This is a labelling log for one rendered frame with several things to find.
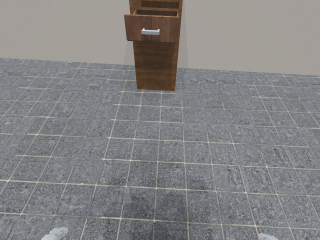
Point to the handle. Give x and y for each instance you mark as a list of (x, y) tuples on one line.
[(150, 32)]

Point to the robot left hand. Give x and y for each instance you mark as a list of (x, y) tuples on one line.
[(56, 234)]

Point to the cabinet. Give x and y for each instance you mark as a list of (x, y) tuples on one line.
[(156, 62)]

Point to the drawer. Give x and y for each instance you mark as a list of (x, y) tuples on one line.
[(164, 20)]

